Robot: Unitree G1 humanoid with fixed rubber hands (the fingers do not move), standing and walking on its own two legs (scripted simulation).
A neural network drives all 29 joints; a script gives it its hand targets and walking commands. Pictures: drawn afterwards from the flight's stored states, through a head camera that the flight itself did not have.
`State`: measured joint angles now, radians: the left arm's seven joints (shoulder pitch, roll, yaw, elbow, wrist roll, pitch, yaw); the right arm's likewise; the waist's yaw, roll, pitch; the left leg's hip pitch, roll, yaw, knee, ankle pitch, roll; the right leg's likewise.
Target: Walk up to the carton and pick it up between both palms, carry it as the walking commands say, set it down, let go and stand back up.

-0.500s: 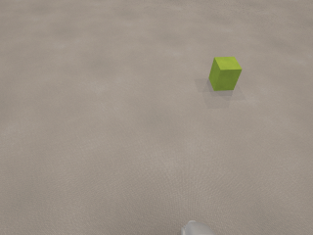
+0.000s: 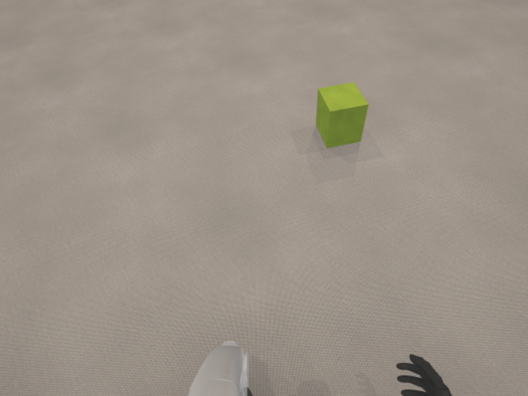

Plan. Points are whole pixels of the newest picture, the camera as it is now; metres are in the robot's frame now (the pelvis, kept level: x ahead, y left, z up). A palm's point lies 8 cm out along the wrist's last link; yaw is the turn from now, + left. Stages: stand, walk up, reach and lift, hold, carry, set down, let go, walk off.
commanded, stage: walk up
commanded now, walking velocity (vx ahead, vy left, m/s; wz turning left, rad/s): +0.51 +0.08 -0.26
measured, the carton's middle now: (339, 115) +1.55 -0.18 -0.66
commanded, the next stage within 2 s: none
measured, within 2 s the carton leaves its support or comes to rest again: neither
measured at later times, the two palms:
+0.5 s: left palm (172, 250) +0.40 +0.29 -0.14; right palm (405, 378) +0.19 -0.17 -0.12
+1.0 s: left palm (230, 177) +0.63 +0.19 -0.16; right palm (424, 233) +0.48 -0.27 -0.15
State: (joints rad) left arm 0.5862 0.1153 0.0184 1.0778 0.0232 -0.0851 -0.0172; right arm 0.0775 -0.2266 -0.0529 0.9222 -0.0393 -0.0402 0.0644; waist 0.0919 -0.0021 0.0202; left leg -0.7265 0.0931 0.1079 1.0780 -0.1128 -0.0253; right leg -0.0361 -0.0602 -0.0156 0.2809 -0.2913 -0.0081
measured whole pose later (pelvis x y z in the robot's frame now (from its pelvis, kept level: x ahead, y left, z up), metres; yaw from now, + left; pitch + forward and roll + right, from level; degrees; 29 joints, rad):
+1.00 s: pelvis +0.56 -0.05 -0.02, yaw -4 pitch +0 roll -1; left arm 0.17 0.21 0.07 1.04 0.04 -0.08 -0.02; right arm 0.41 -0.15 -0.05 1.11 0.00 -0.07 -0.02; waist 0.01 0.01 0.09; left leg -0.31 0.09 0.06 1.23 -0.36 0.02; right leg -0.27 0.00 -0.20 0.50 -0.23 -0.05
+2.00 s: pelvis +1.03 -0.09 -0.02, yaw -5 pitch +1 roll -1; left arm 0.12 0.18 0.07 1.01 0.03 -0.04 -0.02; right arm 0.50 -0.14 -0.06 1.10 -0.03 -0.07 -0.03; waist -0.07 0.00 0.06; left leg -0.05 0.16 0.13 0.51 -0.43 -0.07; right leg -0.34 -0.04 -0.16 0.46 -0.11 -0.02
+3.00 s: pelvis +1.10 -0.08 +0.00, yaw -2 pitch +1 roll -4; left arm 0.35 0.23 0.06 1.08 0.06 0.05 0.00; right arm 0.37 -0.18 -0.06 1.10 -0.03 0.03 -0.06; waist -0.03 0.00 0.01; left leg -0.29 0.04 0.00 0.36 -0.10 0.05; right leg -0.41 -0.01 -0.07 0.91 -0.33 0.06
